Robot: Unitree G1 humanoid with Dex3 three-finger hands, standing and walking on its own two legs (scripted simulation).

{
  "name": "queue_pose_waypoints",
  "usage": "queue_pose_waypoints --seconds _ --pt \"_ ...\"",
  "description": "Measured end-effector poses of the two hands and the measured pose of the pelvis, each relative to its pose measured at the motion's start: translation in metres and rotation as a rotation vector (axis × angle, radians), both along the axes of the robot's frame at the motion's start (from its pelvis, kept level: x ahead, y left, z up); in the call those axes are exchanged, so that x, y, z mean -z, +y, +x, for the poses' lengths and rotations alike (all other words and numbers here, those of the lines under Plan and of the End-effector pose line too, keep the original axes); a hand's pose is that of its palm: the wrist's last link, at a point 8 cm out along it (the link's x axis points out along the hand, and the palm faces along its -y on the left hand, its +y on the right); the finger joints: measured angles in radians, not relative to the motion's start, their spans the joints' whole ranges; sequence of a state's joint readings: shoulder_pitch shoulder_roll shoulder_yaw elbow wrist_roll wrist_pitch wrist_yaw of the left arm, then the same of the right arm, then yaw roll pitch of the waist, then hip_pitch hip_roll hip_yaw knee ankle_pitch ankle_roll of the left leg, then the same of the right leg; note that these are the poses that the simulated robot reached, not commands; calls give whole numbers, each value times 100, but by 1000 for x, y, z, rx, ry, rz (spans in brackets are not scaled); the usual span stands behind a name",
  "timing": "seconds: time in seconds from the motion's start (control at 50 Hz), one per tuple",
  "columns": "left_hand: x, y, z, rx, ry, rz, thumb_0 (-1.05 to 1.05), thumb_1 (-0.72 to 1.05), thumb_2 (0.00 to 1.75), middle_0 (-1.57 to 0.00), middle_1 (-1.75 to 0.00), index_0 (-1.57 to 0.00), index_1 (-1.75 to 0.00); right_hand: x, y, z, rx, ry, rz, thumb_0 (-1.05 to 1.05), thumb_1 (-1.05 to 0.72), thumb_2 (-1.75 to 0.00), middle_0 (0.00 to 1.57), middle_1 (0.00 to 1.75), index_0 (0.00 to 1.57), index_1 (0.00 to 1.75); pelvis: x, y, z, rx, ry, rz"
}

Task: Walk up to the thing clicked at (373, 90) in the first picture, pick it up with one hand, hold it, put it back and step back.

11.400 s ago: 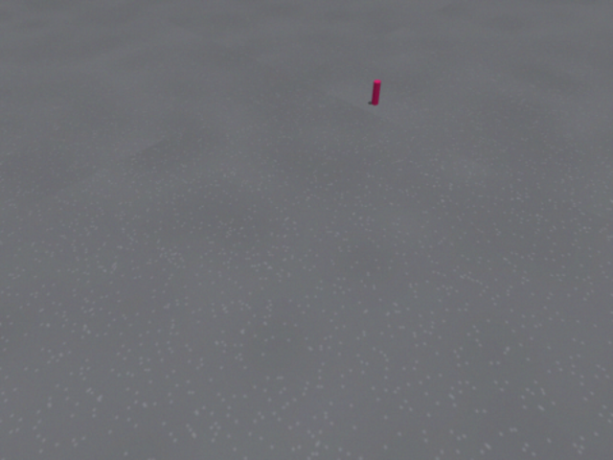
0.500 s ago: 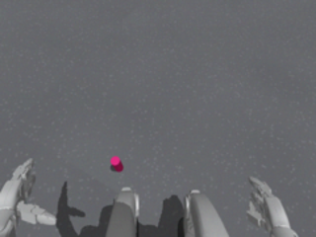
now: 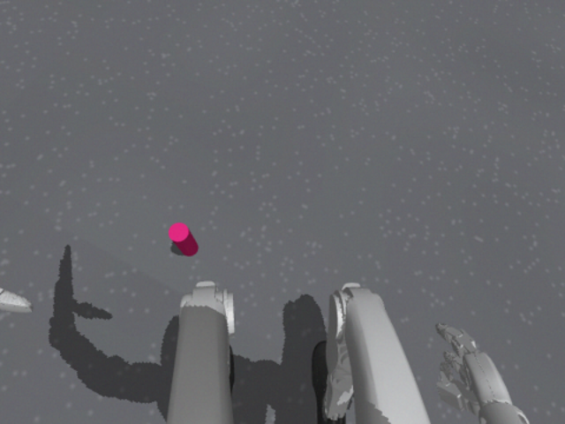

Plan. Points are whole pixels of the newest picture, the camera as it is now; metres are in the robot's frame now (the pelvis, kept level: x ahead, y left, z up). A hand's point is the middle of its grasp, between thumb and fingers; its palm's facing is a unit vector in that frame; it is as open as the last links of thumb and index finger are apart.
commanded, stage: go down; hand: left
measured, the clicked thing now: (184, 240) +0.44 +0.23 -0.40
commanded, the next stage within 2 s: approach in 1.10 s
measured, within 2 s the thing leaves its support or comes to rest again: neither
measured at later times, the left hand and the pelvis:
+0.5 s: hand (9, 236) +0.36 +0.39 -0.07, palm faces +0.13 -0.99 -0.09, open 17.6 cm; pelvis -0.01 +0.00 -0.06, yaw -2 degrees
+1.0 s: hand (9, 227) +0.37 +0.41 -0.08, palm faces +0.12 -0.99 -0.07, open 17.7 cm; pelvis -0.01 +0.00 -0.09, yaw -3 degrees
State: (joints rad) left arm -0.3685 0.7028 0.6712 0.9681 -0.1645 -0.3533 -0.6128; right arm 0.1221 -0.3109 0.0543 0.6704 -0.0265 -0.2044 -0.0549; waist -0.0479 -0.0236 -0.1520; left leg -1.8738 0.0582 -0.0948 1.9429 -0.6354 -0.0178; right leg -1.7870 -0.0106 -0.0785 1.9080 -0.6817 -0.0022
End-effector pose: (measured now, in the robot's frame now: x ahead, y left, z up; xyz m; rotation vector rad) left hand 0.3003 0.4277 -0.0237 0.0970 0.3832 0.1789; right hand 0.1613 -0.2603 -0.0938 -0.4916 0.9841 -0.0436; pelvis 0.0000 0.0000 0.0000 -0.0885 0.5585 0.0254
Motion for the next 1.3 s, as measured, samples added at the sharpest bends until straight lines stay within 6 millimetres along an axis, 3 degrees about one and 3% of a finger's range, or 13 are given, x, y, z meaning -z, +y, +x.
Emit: queue_pose_waypoints --seconds 0.54,0.82,1.3 --pt "39 17 35 41 -156 -20 -1 -59 7 -3 -9 -5 -8 62 -7 -17 -26 50 -44 1 -89 -90 21 30 21 30 67 2 -10 21 -8 -19" --pt "45 26 41 43 -191 -22 -1 -60 5 -4 -9 -5 -8 77 -11 -28 -30 81 -56 1 -89 -90 21 30 21 30 84 3 -11 26 -18 -25" --pt "56 35 52 41 -238 -32 -1 -60 3 -5 -8 -6 -7 87 -10 -33 -51 95 -69 1 -90 -90 21 30 21 30 100 5 -14 34 -33 -40"
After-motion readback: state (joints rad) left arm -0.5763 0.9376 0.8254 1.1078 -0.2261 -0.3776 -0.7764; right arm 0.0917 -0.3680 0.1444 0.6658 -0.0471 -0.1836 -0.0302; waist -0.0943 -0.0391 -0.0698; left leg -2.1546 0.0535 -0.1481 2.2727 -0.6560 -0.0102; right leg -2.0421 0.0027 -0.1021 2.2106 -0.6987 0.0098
